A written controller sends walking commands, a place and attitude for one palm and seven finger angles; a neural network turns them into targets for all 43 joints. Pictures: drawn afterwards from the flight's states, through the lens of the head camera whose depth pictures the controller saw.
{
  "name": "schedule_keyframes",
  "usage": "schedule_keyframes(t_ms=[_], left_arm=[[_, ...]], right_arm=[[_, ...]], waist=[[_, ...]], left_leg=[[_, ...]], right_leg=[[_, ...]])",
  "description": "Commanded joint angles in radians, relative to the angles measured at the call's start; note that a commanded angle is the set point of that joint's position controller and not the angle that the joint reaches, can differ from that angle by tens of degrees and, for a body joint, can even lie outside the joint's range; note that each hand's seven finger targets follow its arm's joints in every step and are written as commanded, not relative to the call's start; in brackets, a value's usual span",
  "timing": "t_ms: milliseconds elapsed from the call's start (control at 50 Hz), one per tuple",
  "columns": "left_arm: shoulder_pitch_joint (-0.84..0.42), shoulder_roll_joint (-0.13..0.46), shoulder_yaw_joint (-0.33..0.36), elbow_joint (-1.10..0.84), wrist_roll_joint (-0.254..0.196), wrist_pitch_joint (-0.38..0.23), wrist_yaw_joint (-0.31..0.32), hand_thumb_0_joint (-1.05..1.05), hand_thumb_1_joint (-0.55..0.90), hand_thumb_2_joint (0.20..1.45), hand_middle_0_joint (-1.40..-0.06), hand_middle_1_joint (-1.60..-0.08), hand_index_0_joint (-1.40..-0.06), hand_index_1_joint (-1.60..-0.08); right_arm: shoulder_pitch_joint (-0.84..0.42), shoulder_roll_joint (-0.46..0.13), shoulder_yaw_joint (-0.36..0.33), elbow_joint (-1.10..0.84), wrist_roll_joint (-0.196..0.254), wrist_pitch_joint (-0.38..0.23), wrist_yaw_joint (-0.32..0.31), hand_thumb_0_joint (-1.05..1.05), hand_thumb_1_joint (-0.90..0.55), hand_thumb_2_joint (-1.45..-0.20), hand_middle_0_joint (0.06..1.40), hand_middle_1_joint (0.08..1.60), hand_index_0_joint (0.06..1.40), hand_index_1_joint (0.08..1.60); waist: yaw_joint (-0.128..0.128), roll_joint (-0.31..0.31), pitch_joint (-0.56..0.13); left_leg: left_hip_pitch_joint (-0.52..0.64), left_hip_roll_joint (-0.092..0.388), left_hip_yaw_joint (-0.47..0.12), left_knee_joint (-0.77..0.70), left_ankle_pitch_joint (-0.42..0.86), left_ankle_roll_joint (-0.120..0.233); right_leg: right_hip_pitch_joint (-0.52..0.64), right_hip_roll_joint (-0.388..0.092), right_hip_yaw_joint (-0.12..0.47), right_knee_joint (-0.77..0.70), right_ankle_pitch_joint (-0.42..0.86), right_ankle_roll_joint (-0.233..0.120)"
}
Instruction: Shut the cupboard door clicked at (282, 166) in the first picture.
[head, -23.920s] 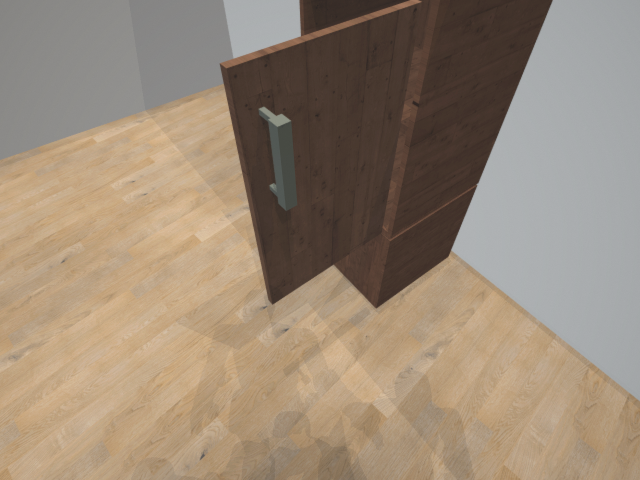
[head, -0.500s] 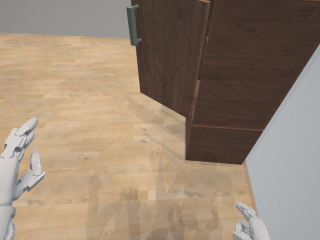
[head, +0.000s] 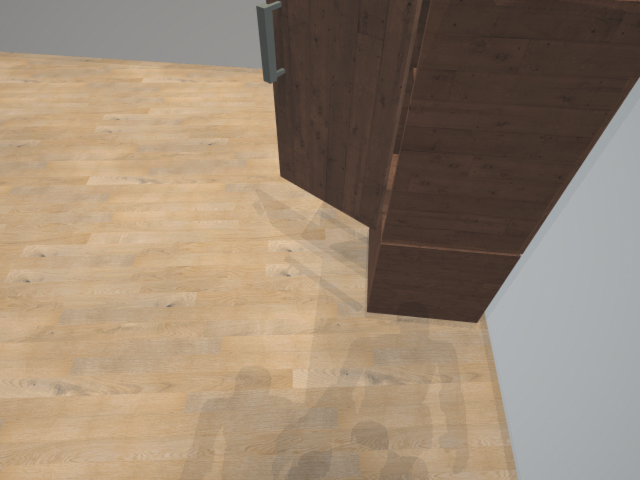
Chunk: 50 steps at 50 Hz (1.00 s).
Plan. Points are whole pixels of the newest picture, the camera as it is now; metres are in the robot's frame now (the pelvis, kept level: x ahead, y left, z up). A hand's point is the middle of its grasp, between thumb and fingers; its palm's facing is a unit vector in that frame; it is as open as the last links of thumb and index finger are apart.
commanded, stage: let the arm hang, fingers relaxed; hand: left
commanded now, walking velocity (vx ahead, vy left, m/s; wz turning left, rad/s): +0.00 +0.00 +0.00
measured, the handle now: (273, 43) +0.99 +0.17 +0.09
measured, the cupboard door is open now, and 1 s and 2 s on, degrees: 57 57 57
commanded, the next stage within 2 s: look to check the result in 0.54 s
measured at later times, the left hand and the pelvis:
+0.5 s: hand out of the picture +0.00 +0.15 -0.18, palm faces +0.00 -0.99 -0.15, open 7.4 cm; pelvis +0.00 +0.00 +0.00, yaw -1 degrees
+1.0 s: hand out of the picture -0.01 +0.17 -0.17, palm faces +0.01 -0.98 -0.21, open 7.4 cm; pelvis +0.01 -0.01 +0.00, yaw -1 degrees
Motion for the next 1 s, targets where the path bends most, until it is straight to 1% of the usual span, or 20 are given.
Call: schedule_keyframes(t_ms=[0,60,100,140,180,220,320,360,400,520,540,580,620,660,680,720,840,900,960,980], left_arm=[[0.004,0.090,0.022,-0.008,0.000,-0.035,0.009,0.000,0.900,0.900,-0.200,-0.300,-0.200,-0.300],[0.016,0.084,0.020,0.017,0.001,-0.036,0.014,0.000,0.900,0.900,-0.200,-0.300,-0.200,-0.300],[0.022,0.070,0.016,0.032,0.000,-0.035,0.016,0.000,0.900,0.900,-0.200,-0.300,-0.200,-0.300],[0.027,0.062,0.015,0.038,0.000,-0.035,0.018,0.000,0.900,0.900,-0.200,-0.300,-0.200,-0.300],[0.033,0.056,0.016,0.043,0.001,-0.035,0.020,0.000,0.900,0.900,-0.200,-0.300,-0.200,-0.300],[0.034,0.048,0.014,0.049,0.001,-0.034,0.021,0.000,0.900,0.900,-0.200,-0.300,-0.200,-0.300],[0.041,0.036,0.018,0.055,0.001,-0.037,0.023,0.000,0.900,0.900,-0.200,-0.300,-0.200,-0.300],[0.045,0.034,0.019,0.056,0.001,-0.037,0.024,0.000,0.900,0.900,-0.200,-0.300,-0.200,-0.300],[0.041,0.023,0.020,0.059,0.001,-0.035,0.023,0.000,0.900,0.900,-0.200,-0.300,-0.200,-0.300],[0.046,0.009,0.021,0.064,0.001,-0.037,0.024,0.000,0.900,0.900,-0.200,-0.300,-0.200,-0.300],[0.048,0.009,0.022,0.064,0.001,-0.038,0.024,0.000,0.900,0.900,-0.200,-0.300,-0.200,-0.300],[0.045,0.007,0.022,0.065,0.001,-0.038,0.025,0.000,0.900,0.900,-0.200,-0.300,-0.200,-0.300],[0.049,0.006,0.024,0.066,0.001,-0.039,0.025,0.000,0.900,0.900,-0.200,-0.300,-0.200,-0.300],[0.056,0.011,0.024,0.066,0.001,-0.041,0.025,0.000,0.900,0.900,-0.200,-0.300,-0.200,-0.300],[0.051,0.009,0.024,0.067,0.002,-0.042,0.026,0.000,0.900,0.900,-0.200,-0.300,-0.200,-0.300],[0.055,0.009,0.023,0.069,0.001,-0.043,0.027,0.000,0.900,0.900,-0.200,-0.300,-0.200,-0.300],[0.054,0.018,0.023,0.069,0.001,-0.043,0.027,0.000,0.900,0.900,-0.200,-0.300,-0.200,-0.300],[0.051,0.026,0.023,0.067,0.001,-0.044,0.027,0.000,0.900,0.900,-0.200,-0.300,-0.200,-0.300],[0.047,0.043,0.026,0.063,0.002,-0.048,0.026,0.000,0.900,0.900,-0.200,-0.300,-0.200,-0.300],[0.041,0.036,0.024,0.064,0.002,-0.047,0.027,0.000,0.900,0.900,-0.200,-0.300,-0.200,-0.300]], right_arm=[[0.015,-0.121,-0.029,-0.025,-0.003,-0.028,-0.009,0.000,-0.900,-0.900,0.200,0.300,0.200,0.300],[0.023,-0.110,-0.029,-0.001,0.000,-0.028,-0.009,0.000,-0.900,-0.900,0.200,0.300,0.200,0.300],[0.026,-0.091,-0.025,0.015,-0.002,-0.026,-0.009,0.000,-0.900,-0.900,0.200,0.300,0.200,0.300],[0.028,-0.078,-0.024,0.026,-0.002,-0.025,-0.009,0.000,-0.900,-0.900,0.200,0.300,0.200,0.300],[0.031,-0.066,-0.023,0.036,-0.003,-0.026,-0.008,0.000,-0.900,-0.900,0.200,0.300,0.200,0.300],[0.037,-0.057,-0.021,0.043,-0.004,-0.025,-0.009,0.000,-0.900,-0.900,0.200,0.300,0.200,0.300],[0.039,-0.044,-0.019,0.053,-0.004,-0.032,-0.012,0.000,-0.900,-0.900,0.200,0.300,0.200,0.300],[0.042,-0.044,-0.020,0.052,-0.002,-0.031,-0.014,0.000,-0.900,-0.900,0.200,0.300,0.200,0.300],[0.046,-0.032,-0.020,0.057,-0.004,-0.032,-0.015,0.000,-0.900,-0.900,0.200,0.300,0.200,0.300],[0.058,-0.029,-0.021,0.056,-0.004,-0.034,-0.019,0.000,-0.900,-0.900,0.200,0.300,0.200,0.300],[0.061,-0.031,-0.022,0.055,-0.004,-0.036,-0.019,0.000,-0.900,-0.900,0.200,0.300,0.200,0.300],[0.062,-0.031,-0.023,0.056,-0.003,-0.035,-0.020,0.000,-0.900,-0.900,0.200,0.300,0.200,0.300],[0.064,-0.032,-0.024,0.056,-0.003,-0.037,-0.021,0.000,-0.900,-0.900,0.200,0.300,0.200,0.300],[0.063,-0.039,-0.025,0.053,0.000,-0.038,-0.021,0.000,-0.900,-0.900,0.200,0.300,0.200,0.300],[0.065,-0.035,-0.025,0.055,-0.002,-0.039,-0.022,0.000,-0.900,-0.900,0.200,0.300,0.200,0.300],[0.063,-0.035,-0.024,0.056,-0.001,-0.039,-0.022,0.000,-0.900,-0.900,0.200,0.300,0.200,0.300],[0.048,-0.043,-0.026,0.057,-0.001,-0.035,-0.020,0.000,-0.900,-0.900,0.200,0.300,0.200,0.300],[0.041,-0.046,-0.026,0.059,-0.002,-0.034,-0.019,0.000,-0.900,-0.900,0.200,0.300,0.200,0.300],[0.028,-0.062,-0.029,0.053,0.001,-0.036,-0.019,0.000,-0.900,-0.900,0.200,0.300,0.200,0.300],[0.024,-0.059,-0.027,0.054,-0.002,-0.035,-0.019,0.000,-0.900,-0.900,0.200,0.300,0.200,0.300]], waist=[[-0.012,-0.052,0.013],[-0.008,-0.063,0.023],[-0.010,-0.084,0.040],[-0.009,-0.076,0.059],[-0.008,-0.049,0.054],[-0.008,-0.048,0.062],[-0.004,-0.009,0.046],[-0.003,-0.005,0.060],[-0.004,0.019,0.067],[-0.006,0.008,0.045],[-0.007,0.001,0.030],[-0.008,0.002,0.038],[-0.006,0.004,0.025],[-0.002,-0.018,0.015],[-0.007,-0.022,0.014],[-0.006,-0.036,0.019],[-0.006,-0.026,0.043],[-0.006,-0.028,0.046],[-0.004,-0.031,0.026],[-0.007,-0.023,0.040]], left_leg=[[0.121,0.078,-0.099,-0.104,-0.045,0.015],[0.125,0.079,-0.087,-0.106,-0.021,0.017],[0.126,0.075,-0.084,-0.111,-0.035,0.014],[0.121,0.075,-0.080,-0.115,-0.032,0.014],[0.120,0.074,-0.074,-0.115,-0.021,0.013],[0.114,0.072,-0.077,-0.121,-0.029,0.011],[0.115,0.072,-0.073,-0.123,0.009,0.011],[0.111,0.071,-0.073,-0.125,0.002,0.010],[0.100,0.069,-0.074,-0.133,-0.020,0.008],[0.116,0.070,-0.076,-0.124,0.006,0.010],[0.126,0.072,-0.075,-0.121,0.019,0.011],[0.123,0.075,-0.076,-0.119,0.021,0.011],[0.133,0.076,-0.075,-0.118,0.040,0.013],[0.143,0.078,-0.074,-0.108,0.070,0.017],[0.143,0.079,-0.075,-0.106,0.080,0.017],[0.149,0.080,-0.073,-0.103,0.096,0.018],[0.149,0.079,-0.068,-0.106,0.078,0.016],[0.150,0.079,-0.067,-0.106,0.082,0.015],[0.163,0.081,-0.067,-0.100,0.102,0.017],[0.159,0.080,-0.067,-0.103,0.088,0.014]], right_leg=[[-0.147,-0.084,0.088,-0.134,0.008,-0.050],[-0.144,-0.086,0.087,-0.138,0.021,-0.048],[-0.158,-0.087,0.088,-0.140,0.002,-0.044],[-0.167,-0.088,0.091,-0.144,0.003,-0.043],[-0.159,-0.089,0.088,-0.141,0.016,-0.041],[-0.160,-0.084,0.090,-0.137,0.015,-0.040],[-0.131,-0.085,0.086,-0.129,0.061,-0.037],[-0.135,-0.080,0.085,-0.132,0.054,-0.038],[-0.133,-0.081,0.084,-0.132,0.047,-0.038],[-0.122,-0.079,0.083,-0.127,0.070,-0.039],[-0.115,-0.080,0.079,-0.125,0.080,-0.038],[-0.119,-0.078,0.079,-0.125,0.077,-0.038],[-0.110,-0.079,0.077,-0.122,0.092,-0.037],[-0.104,-0.079,0.075,-0.124,0.113,-0.037],[-0.100,-0.080,0.078,-0.122,0.121,-0.038],[-0.101,-0.082,0.078,-0.126,0.137,-0.036],[-0.111,-0.084,0.083,-0.137,0.128,-0.037],[-0.109,-0.085,0.085,-0.139,0.136,-0.039],[-0.097,-0.087,0.085,-0.142,0.161,-0.040],[-0.105,-0.087,0.087,-0.144,0.148,-0.039]])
